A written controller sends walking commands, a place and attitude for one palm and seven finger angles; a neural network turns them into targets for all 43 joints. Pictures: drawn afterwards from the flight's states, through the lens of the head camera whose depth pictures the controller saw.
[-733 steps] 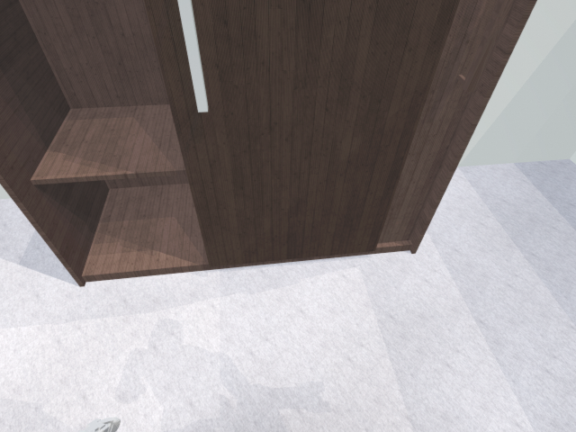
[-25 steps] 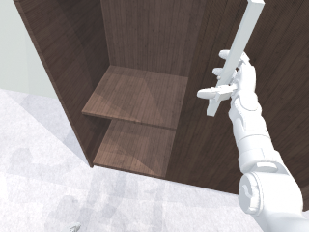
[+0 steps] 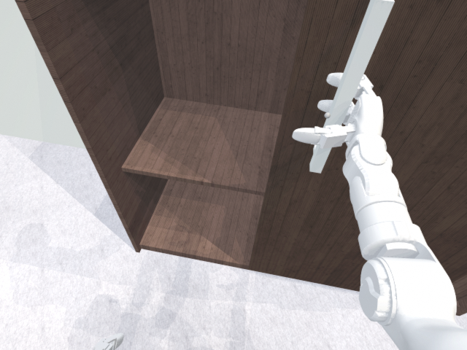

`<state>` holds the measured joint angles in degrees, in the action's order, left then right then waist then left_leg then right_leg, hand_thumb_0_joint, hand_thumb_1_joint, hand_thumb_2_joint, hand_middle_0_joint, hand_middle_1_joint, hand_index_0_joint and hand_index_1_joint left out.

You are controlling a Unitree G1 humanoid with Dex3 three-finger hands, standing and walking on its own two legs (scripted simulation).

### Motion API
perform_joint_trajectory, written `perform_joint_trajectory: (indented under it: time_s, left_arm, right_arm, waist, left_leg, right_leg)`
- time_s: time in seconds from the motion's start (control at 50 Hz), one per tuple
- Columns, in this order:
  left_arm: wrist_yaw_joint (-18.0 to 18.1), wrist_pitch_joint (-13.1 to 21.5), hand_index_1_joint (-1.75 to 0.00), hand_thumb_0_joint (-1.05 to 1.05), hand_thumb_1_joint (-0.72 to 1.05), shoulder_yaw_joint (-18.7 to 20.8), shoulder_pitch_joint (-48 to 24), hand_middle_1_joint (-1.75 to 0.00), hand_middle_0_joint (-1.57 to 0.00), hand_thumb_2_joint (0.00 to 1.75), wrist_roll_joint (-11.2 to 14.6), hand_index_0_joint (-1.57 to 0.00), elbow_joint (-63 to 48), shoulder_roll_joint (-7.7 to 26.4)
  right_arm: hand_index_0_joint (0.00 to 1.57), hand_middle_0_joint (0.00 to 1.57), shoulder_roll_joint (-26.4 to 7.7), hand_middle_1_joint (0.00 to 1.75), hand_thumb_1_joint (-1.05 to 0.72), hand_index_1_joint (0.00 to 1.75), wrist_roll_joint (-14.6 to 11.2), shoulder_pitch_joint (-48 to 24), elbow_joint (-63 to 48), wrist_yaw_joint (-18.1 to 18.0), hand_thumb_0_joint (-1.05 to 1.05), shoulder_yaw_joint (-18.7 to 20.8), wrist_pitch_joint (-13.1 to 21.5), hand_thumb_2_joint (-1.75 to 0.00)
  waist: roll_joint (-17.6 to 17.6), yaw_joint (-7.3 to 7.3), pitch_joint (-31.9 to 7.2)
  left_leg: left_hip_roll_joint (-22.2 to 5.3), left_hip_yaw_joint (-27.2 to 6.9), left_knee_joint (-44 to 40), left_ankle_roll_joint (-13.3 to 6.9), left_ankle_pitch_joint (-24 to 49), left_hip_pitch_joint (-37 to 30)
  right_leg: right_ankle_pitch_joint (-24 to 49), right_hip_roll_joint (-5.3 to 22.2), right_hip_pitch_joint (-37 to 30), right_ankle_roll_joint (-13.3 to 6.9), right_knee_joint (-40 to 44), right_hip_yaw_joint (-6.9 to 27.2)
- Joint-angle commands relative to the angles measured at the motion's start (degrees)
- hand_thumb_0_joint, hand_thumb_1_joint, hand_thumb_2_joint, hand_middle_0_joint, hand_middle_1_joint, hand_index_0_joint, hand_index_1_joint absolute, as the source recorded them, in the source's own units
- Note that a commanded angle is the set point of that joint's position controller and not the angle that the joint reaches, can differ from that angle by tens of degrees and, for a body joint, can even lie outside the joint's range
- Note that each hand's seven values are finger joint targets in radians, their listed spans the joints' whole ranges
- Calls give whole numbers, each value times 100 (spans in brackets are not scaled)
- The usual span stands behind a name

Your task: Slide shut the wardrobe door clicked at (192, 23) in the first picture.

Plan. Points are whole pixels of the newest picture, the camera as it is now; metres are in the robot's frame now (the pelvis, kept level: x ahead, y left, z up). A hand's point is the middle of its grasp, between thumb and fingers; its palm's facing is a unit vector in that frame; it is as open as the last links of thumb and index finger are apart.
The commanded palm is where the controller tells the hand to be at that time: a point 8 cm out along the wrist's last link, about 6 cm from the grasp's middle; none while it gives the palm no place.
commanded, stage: grip the handle and tug to test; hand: right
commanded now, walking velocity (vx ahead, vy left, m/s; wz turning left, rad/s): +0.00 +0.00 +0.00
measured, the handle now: (339, 97) +0.52 -0.12 +0.19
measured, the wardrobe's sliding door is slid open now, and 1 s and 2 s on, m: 0.50 0.50 0.50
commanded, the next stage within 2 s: tug the door sideways, standing still in 1.24 s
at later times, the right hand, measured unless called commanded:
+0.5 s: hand (326, 114) +0.47 -0.09 +0.19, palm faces +0.07 +1.00 +0.00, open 6.0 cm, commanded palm +0.44 -0.14 +0.18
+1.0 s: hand (327, 113) +0.47 -0.09 +0.19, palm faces +0.05 +1.00 +0.03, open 5.6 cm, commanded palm +0.43 -0.15 +0.18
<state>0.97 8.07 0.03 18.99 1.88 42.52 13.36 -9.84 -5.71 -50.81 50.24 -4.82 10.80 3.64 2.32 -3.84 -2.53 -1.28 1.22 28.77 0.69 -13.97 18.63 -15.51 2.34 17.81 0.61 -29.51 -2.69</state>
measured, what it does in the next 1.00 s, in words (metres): stands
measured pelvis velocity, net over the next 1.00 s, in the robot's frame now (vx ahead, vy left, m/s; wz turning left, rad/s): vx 0.03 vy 0.01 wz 0.01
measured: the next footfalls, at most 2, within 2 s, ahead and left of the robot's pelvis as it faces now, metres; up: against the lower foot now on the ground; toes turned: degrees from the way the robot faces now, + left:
none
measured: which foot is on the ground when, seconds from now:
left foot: down 0.00-1.00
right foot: down 0.00-1.00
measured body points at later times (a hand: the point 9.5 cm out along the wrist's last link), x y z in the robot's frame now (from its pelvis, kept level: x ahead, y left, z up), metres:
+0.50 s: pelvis +0.01 +0.00 +0.00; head +0.03 +0.02 +0.45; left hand +0.08 +0.25 -0.13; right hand +0.46 -0.14 +0.19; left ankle +0.01 +0.13 -0.74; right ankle -0.01 -0.13 -0.74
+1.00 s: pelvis +0.03 +0.01 +0.00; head +0.03 +0.02 +0.45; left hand +0.13 +0.25 -0.11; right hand +0.46 -0.14 +0.19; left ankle +0.01 +0.13 -0.74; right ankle -0.01 -0.13 -0.74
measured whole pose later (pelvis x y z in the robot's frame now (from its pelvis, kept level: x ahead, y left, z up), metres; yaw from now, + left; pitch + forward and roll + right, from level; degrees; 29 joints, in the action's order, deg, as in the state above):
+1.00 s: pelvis +0.03 +0.01 +0.00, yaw +1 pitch +4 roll +0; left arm 0.9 4.6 0.1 16.1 2.1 39.1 13.2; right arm -8.6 -7.0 -42.1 36.4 -4.2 11.1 -3.4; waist 2.9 -3.1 -3.5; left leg -0.6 0.9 26.8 0.3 -15.1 15.1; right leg -16.5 3.0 13.8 1.2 -26.9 -3.1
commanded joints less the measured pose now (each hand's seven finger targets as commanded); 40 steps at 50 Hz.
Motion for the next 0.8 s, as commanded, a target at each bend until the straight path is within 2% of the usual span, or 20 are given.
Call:
perform_joint_trajectory:
  time_s: [0.0, 0.06, 0.1, 0.12, 0.14, 0.16, 0.2, 0.22, 0.24, 0.3, 0.36, 0.4, 0.46, 0.5, 0.52, 0.6, 0.64, 0.7, 0.72, 0.78]
  left_arm:
    - [49, 231, -30, 0, 90, 205, 87, -30, -20, 90, -3, -20, -613, 705]
    - [39, 232, -30, 0, 90, 210, 101, -30, -20, 90, -9, -20, -600, 702]
    - [44, 247, -30, 0, 90, 222, 144, -30, -20, 90, -21, -20, -575, 717]
    - [46, 223, -30, 0, 90, 225, 154, -30, -20, 90, -38, -20, -563, 730]
    - [38, 231, -30, 0, 90, 208, 124, -30, -20, 90, -11, -20, -582, 707]
    - [37, 246, -30, 0, 90, 228, 161, -30, -20, 90, -26, -20, -554, 710]
    - [14, 279, -30, 0, 90, 233, 139, -30, -20, 90, -20, -20, -568, 687]
    - [17, 272, -30, 0, 90, 240, 163, -30, -20, 90, -42, -20, -573, 707]
    - [9, 273, -30, 0, 90, 239, 138, -30, -20, 90, -15, -20, -578, 702]
    - [-16, 296, -30, 0, 90, 247, 92, -30, -20, 90, -6, -20, -613, 660]
    - [-8, 275, -30, 0, 90, 256, 95, -30, -20, 90, -13, -20, -603, 705]
    - [-3, 276, -30, 0, 90, 253, 61, -30, -20, 90, 5, -20, -623, 673]
    - [1, 244, -30, 0, 90, 268, 55, -30, -20, 90, -20, -20, -652, 699]
    - [-6, 232, -30, 0, 90, 246, -28, -30, -20, 90, -3, -20, -712, 653]
    - [-5, 201, -30, 0, 90, 255, -43, -30, -20, 90, -18, -20, -720, 680]
    - [6, 147, -30, 0, 90, 229, -133, -30, -20, 90, 22, -20, -780, 657]
    - [8, 116, -30, 0, 90, 239, -171, -30, -20, 90, 28, -20, -823, 653]
    - [20, 101, -30, 0, 90, 237, -197, -30, -20, 90, 11, -20, -854, 652]
    - [34, 60, -30, 0, 90, 242, -208, -30, -20, 90, -10, -20, -855, 681]
    - [46, 14, -30, 0, 90, 222, -289, -30, -20, 90, 28, -20, -894, 643]
  right_arm:
    - [35, 35, -813, 127, 3, 127, 48, -3082, -1265, -66, 0, 25, 343, -50]
    - [36, 36, -672, 129, -11, 129, 102, -3252, -1231, -112, 0, -131, 374, -56]
    - [38, 38, -701, 130, -20, 130, 68, -3331, -1216, -110, 0, -93, 392, -60]
    - [38, 38, -758, 131, -25, 131, 70, -3217, -1159, -121, 0, -22, 400, -62]
    - [38, 38, -586, 131, -29, 131, 77, -3313, -1199, -97, 0, -184, 409, -64]
    - [39, 39, -643, 132, -34, 132, 75, -3403, -1265, -101, 0, -141, 437, -66]
    - [40, 40, -429, 133, -43, 133, 49, -3379, -1353, -91, 0, -293, 460, -70]
    - [41, 41, -544, 134, -48, 134, 52, -3260, -1360, -102, 0, -190, 470, -72]
    - [41, 41, -553, 135, -53, 135, 53, -3248, -1391, -93, 0, -189, 472, -74]
    - [43, 43, -301, 137, -67, 137, 38, -3165, -1669, -64, 0, -401, 460, -80]
    - [44, 44, -532, 139, -81, 139, 12, -3043, -1722, -79, 0, -214, 395, -86]
    - [45, 45, -294, 140, -90, 140, -14, -3053, -1773, -41, 0, -396, 330, -90]
    - [45, 45, -660, 140, -90, 140, -21, -2853, -1968, -57, 0, -44, 286, -90]
    - [45, 45, -520, 140, -90, 140, -43, -2732, -2158, -3, 0, -159, 254, -90]
    - [45, 45, -687, 140, -90, 140, -30, -2504, -2148, -22, 0, -11, 232, -90]
    - [45, 45, -510, 140, -90, 140, -61, -2427, -2182, 17, 0, -162, 96, -90]
    - [45, 45, -573, 140, -90, 140, -44, -2349, -2362, 3, 0, -103, 69, -90]
    - [45, 45, -604, 140, -90, 140, -80, -2374, -2535, 21, 0, -86, 18, -90]
    - [45, 45, -854, 140, -90, 140, -70, -2085, -2430, -1, 0, 164, -14, -90]
    - [45, 45, -757, 140, -90, 140, -97, -2150, -2544, 55, 0, 51, -84, -90]
  waist:
    - [-384, -36, -1759]
    - [-353, -90, -1701]
    - [-536, -124, -1795]
    - [-487, -55, -1793]
    - [-322, -127, -1792]
    - [-373, -123, -1853]
    - [-359, -137, -1887]
    - [-426, -64, -1950]
    - [-409, -83, -1961]
    - [-241, -69, -2037]
    - [-415, -31, -2010]
    - [-461, -75, -1942]
    - [-483, 38, -2170]
    - [-366, 66, -2150]
    - [-363, 150, -2135]
    - [-492, 94, -1918]
    - [-306, 131, -2048]
    - [-516, 115, -2095]
    - [-600, 228, -2098]
    - [-527, 155, -1994]
  left_leg:
    - [219, 132, -258, -134, 1560, -553]
    - [219, 122, -278, -128, 1442, -441]
    - [227, 133, -258, -121, 1511, -470]
    - [211, 133, -267, -143, 1494, -567]
    - [221, 117, -254, -130, 1503, -440]
    - [224, 135, -238, -134, 1526, -442]
    - [235, 144, -226, -133, 1587, -411]
    - [227, 156, -215, -156, 1600, -552]
    - [240, 133, -222, -137, 1657, -524]
    - [242, 155, -184, -154, 1815, -525]
    - [254, 157, -209, -148, 1867, -636]
    - [256, 165, -217, -135, 1936, -611]
    - [247, 156, -194, -138, 2197, -848]
    - [238, 158, -174, -148, 2378, -931]
    - [221, 164, -179, -167, 2388, -1053]
    - [237, 168, -213, -142, 2379, -969]
    - [232, 149, -209, -149, 2456, -1014]
    - [228, 162, -196, -131, 2647, -1100]
    - [216, 168, -193, -150, 2695, -1266]
    - [212, 145, -222, -120, 2767, -1207]
  right_leg:
    - [1337, -152, -739, -167, 272, 47]
    - [1254, -152, -756, -172, 270, 61]
    - [1309, -140, -790, -176, 256, 79]
    - [1333, -155, -752, -166, 257, 83]
    - [1317, -145, -814, -163, 250, 63]
    - [1370, -142, -857, -159, 231, 95]
    - [1447, -141, -938, -155, 208, 96]
    - [1509, -150, -897, -154, 216, 116]
    - [1500, -140, -924, -161, 217, 81]
    - [1714, -143, -1055, -145, 185, 89]
    - [1725, -139, -991, -159, 210, 97]
    - [1743, -141, -998, -172, 203, 70]
    - [1954, -162, -1042, -187, 189, 38]
    - [2093, -174, -1050, -183, 183, 3]
    - [2145, -176, -1007, -179, 185, 10]
    - [2018, -177, -949, -191, 227, -17]
    - [2139, -187, -1051, -193, 210, -40]
    - [2255, -180, -1081, -205, 203, -37]
    - [2317, -187, -999, -207, 207, -41]
    - [2269, -190, -1008, -211, 223, -86]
